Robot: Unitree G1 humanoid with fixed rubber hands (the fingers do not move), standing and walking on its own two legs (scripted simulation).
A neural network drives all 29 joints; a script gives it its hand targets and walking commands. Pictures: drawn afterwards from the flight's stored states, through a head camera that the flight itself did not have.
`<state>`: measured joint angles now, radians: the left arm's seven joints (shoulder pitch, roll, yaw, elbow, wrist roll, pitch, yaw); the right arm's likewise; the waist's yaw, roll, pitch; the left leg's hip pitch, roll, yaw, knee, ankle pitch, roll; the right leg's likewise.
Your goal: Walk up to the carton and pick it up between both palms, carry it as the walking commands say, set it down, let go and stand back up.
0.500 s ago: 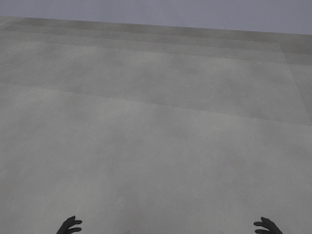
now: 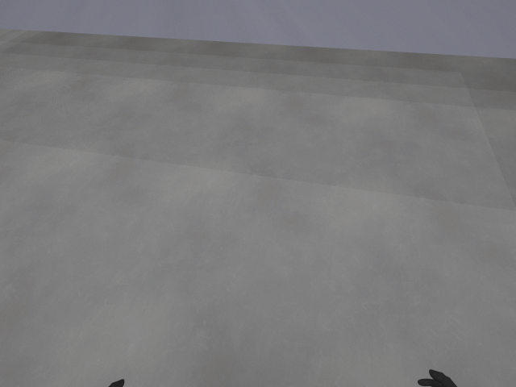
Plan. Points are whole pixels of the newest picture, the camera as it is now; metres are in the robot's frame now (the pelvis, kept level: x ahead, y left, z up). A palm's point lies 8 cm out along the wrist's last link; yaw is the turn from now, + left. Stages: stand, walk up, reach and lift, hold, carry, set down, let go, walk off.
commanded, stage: stand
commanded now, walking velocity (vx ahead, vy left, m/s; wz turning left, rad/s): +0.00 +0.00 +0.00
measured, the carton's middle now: out of the picture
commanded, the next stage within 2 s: walk up in 0.28 s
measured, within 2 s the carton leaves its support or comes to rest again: neither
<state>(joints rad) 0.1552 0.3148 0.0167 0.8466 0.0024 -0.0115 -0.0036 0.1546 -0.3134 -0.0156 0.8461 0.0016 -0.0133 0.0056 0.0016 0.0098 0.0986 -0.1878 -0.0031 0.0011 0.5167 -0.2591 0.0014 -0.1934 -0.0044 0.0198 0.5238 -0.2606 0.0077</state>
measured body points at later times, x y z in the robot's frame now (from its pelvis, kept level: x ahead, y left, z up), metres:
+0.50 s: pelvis +0.00 +0.00 +0.01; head +0.01 +0.00 +0.46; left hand +0.09 +0.29 -0.12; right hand +0.09 -0.28 -0.12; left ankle +0.02 +0.12 -0.74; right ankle +0.02 -0.13 -0.73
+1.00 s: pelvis -0.05 +0.01 -0.01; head +0.00 +0.06 +0.43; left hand -0.09 +0.27 -0.17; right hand +0.16 -0.18 -0.14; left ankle -0.06 +0.11 -0.74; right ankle +0.00 -0.12 -0.71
